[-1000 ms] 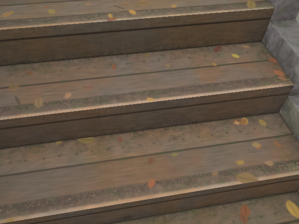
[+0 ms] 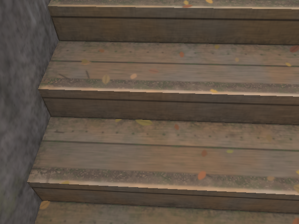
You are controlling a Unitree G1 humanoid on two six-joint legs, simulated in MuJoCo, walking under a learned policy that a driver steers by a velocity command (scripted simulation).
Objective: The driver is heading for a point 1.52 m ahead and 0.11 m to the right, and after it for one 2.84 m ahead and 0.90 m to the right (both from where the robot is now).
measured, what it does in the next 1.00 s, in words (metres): steps on the spot: left foot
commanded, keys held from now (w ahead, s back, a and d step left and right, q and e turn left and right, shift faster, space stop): e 0.40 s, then no key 0.06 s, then q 0.06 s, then w+q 0.48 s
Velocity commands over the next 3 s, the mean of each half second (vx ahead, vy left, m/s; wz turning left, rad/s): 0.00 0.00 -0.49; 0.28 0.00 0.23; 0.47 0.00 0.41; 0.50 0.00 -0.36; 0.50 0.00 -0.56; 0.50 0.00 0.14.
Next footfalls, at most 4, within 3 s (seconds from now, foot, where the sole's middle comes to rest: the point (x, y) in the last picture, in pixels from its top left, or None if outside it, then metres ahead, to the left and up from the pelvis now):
0.62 left None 0.04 0.14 -0.75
1.14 right None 0.32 -0.19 -0.59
1.70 left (98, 157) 0.61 0.23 -0.43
2.30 right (179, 66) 0.92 -0.08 -0.27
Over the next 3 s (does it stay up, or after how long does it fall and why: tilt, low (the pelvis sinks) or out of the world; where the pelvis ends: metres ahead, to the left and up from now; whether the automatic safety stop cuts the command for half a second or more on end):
stays up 1.18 -0.11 0.65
